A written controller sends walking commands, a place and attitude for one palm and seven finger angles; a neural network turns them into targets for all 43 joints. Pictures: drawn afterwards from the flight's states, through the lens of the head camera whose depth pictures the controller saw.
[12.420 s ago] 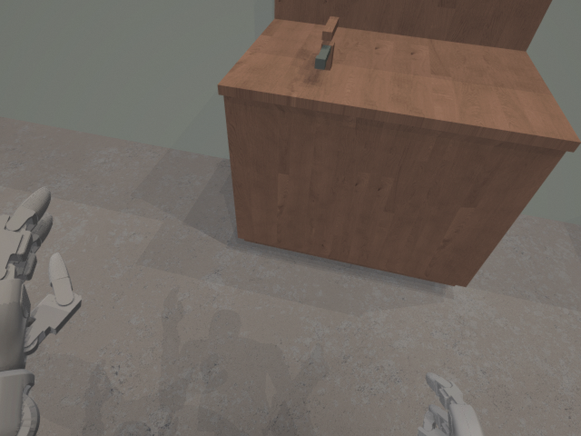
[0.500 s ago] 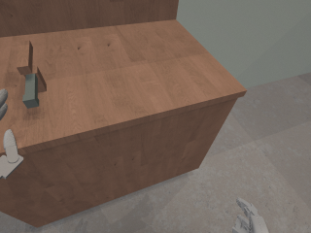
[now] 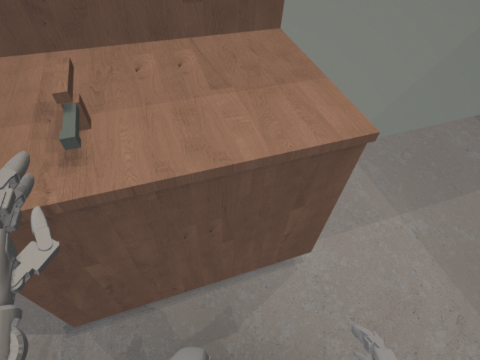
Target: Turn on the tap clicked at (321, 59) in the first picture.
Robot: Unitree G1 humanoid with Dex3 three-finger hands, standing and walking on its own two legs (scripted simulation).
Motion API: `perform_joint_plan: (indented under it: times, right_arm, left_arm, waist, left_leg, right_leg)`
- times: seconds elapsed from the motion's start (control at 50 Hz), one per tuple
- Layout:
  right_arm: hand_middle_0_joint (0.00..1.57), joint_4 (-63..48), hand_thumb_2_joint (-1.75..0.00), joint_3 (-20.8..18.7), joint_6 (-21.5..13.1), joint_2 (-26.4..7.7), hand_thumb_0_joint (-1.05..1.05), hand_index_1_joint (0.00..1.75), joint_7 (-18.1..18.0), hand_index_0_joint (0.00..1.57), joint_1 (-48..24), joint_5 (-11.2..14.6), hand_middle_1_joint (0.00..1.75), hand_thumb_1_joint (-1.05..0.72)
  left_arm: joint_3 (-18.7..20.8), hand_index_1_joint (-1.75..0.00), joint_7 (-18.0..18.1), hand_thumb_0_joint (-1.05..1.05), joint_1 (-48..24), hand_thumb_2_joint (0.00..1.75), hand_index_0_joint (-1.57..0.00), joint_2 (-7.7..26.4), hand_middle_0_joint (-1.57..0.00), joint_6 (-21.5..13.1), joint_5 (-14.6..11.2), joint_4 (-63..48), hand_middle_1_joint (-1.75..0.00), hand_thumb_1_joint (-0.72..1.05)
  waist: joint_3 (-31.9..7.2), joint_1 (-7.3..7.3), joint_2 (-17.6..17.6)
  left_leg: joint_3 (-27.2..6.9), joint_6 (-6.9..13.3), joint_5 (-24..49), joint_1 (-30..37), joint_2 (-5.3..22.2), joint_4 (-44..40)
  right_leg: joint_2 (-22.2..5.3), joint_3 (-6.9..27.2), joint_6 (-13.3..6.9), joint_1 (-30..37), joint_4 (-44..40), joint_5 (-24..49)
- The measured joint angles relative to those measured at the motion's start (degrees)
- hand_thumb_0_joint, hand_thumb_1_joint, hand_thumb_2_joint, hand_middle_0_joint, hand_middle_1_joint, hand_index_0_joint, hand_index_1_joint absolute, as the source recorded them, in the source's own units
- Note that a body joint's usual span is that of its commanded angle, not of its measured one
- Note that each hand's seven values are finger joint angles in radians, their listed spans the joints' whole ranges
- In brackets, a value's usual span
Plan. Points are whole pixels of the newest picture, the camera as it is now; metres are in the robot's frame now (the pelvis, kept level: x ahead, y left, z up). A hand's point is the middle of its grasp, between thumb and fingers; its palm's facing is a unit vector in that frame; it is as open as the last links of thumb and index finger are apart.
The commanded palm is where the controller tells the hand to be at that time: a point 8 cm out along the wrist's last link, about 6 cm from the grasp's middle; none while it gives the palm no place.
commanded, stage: come to a stop and stand still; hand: left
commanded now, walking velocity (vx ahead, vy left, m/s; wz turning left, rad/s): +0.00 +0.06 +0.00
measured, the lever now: (70, 139) +0.46 +0.37 +0.08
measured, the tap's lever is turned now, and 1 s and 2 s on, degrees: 0 0 0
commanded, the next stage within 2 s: look again from close up in 0.98 s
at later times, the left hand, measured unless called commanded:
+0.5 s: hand out of the picture +0.20 +0.32 +0.15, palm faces +0.37 -0.86 -0.36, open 7.4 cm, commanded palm +0.15 +0.34 +0.18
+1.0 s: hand out of the picture +0.18 +0.31 +0.16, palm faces +0.42 -0.84 -0.35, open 7.5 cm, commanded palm +0.12 +0.34 +0.18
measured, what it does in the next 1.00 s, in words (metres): steps on the spot: left foot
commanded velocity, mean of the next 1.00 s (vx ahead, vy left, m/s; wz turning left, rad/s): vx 0.00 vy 0.00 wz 0.00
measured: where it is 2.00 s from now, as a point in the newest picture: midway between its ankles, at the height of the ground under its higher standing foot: outside the picture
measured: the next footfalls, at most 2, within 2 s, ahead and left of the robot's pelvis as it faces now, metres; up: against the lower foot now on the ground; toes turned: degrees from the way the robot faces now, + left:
left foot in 0.10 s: +0.06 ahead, +0.15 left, +0.00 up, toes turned +2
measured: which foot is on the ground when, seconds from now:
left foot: up 0.00-0.08, down 0.10-1.00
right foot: down 0.00-1.00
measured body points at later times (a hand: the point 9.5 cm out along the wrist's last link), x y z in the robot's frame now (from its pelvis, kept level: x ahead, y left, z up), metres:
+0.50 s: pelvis -0.02 +0.07 +0.00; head -0.02 +0.09 +0.45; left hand +0.17 +0.36 +0.17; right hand +0.16 -0.14 -0.07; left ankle +0.02 +0.15 -0.73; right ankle +0.01 -0.09 -0.73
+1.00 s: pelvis -0.03 +0.06 +0.01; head -0.02 +0.08 +0.46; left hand +0.16 +0.36 +0.18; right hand +0.13 -0.17 -0.06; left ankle +0.02 +0.15 -0.73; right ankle +0.01 -0.08 -0.73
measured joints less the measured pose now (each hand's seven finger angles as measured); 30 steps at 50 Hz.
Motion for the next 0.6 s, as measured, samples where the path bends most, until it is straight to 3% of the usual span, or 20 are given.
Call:
perform_joint_plan:
  times: [0.1,0.14,0.16,0.2,0.26,0.34,0.42,0.52,0.6]
  right_arm:
    - [0.20,-1.09,-0.90,-1.30,-2.62,-1.74,0.01,0.30,-1.75,0.21,-1.09,-1.02,0.30,-0.90]
    - [0.20,-1.26,-0.90,-2.89,-4.90,-1.03,0.01,0.29,-2.64,0.20,-1.08,-2.10,0.30,-0.90]
    - [0.20,-1.13,-0.90,-2.75,-5.38,-0.90,0.01,0.29,-2.49,0.20,-1.77,-1.83,0.30,-0.90]
    - [0.20,-1.48,-0.90,-2.09,-5.70,-0.95,0.01,0.29,-1.61,0.20,-3.29,-1.03,0.29,-0.90]
    - [0.20,-3.26,-0.90,-1.75,-6.27,-1.18,0.01,0.29,0.12,0.20,-3.73,-0.17,0.29,-0.90]
    - [0.20,-4.53,-0.90,-1.11,-6.15,-0.29,0.01,0.29,1.14,0.20,-2.78,0.33,0.30,-0.90]
    - [0.20,-4.07,-0.90,0.69,-5.15,1.71,0.01,0.29,-0.05,0.20,-1.50,-0.04,0.30,-0.90]
    - [0.20,-3.23,-0.90,2.60,-5.30,2.69,0.01,0.30,-1.30,0.21,-1.18,-0.84,0.30,-0.90]
    - [0.20,-2.97,-0.90,3.18,-6.22,2.30,0.01,0.30,-1.22,0.21,-2.16,-1.20,0.30,-0.90]
  left_arm:
    - [-2.47,-0.30,1.08,0.02,0.01,0.90,-0.21,1.96,-0.21,-0.91,0.51,-7.21,-0.31,0.88]
    - [1.74,-0.30,-0.92,0.02,-6.90,0.90,-0.21,8.67,-0.21,-3.39,3.29,-5.03,-0.31,0.88]
    - [4.36,-0.31,-1.25,0.02,-10.08,0.90,-0.21,11.33,-0.22,-5.07,2.95,-2.27,-0.31,0.88]
    - [8.57,-0.31,-0.99,0.02,-13.02,0.90,-0.21,13.73,-0.21,-6.13,1.25,2.66,-0.31,0.88]
    - [9.33,-0.30,-0.60,0.02,-10.87,0.90,-0.21,11.14,-0.21,-4.85,-0.84,4.88,-0.31,0.89]
    - [2.55,-0.30,-1.83,0.02,-1.45,0.90,-0.20,5.79,-0.20,-4.13,-0.89,2.00,-0.30,0.89]
    - [-1.74,-0.30,-3.15,0.02,2.60,0.90,-0.21,4.10,-0.21,-3.14,0.07,1.81,-0.30,0.89]
    - [0.22,-0.31,-1.90,0.02,-3.82,0.90,-0.21,3.68,-0.21,-2.03,0.51,3.26,-0.31,0.88]
    - [0.89,-0.30,-0.38,0.02,-9.20,0.90,-0.21,1.55,-0.21,-2.65,0.82,3.07,-0.31,0.88]
  waist:
    - [2.21,-1.39,-1.20]
    - [2.93,1.09,-2.19]
    - [3.15,1.47,-2.30]
    - [3.10,0.36,-1.60]
    - [1.31,-1.48,0.59]
    - [-1.04,-2.48,2.06]
    - [-1.38,-1.07,0.27]
    - [-0.06,2.14,-1.36]
    - [-0.17,3.22,-1.03]
  left_leg:
    - [0.76,0.07,6.15,9.80,2.26,-26.78]
    - [1.82,-2.12,6.17,8.95,1.94,-26.75]
    - [2.23,-2.47,6.12,8.51,1.96,-26.35]
    - [2.83,-2.10,6.30,8.64,1.83,-26.62]
    - [4.17,-0.62,6.42,9.21,1.13,-27.34]
    - [5.42,0.88,6.17,9.96,0.00,-27.85]
    - [5.47,1.35,6.58,10.97,-0.73,-28.34]
    - [4.39,1.36,7.68,11.70,-0.51,-28.44]
    - [4.18,1.38,8.64,12.02,-0.15,-28.93]
  right_leg:
    - [-1.30,-0.28,1.72,-0.18,1.18,-0.52]
    - [-1.85,0.81,2.30,-2.05,3.06,-1.11]
    - [-1.85,1.24,2.61,-2.30,2.72,-0.57]
    - [-1.93,1.85,3.05,-1.73,1.08,0.63]
    - [-2.59,3.17,4.34,-1.16,-0.47,1.60]
    - [-3.72,4.40,5.73,-0.62,-1.05,1.74]
    - [-4.43,4.44,6.29,0.28,-1.07,1.81]
    - [-4.19,3.30,5.82,2.04,-2.54,3.24]
    - [-3.65,3.24,5.23,2.86,-4.03,4.43]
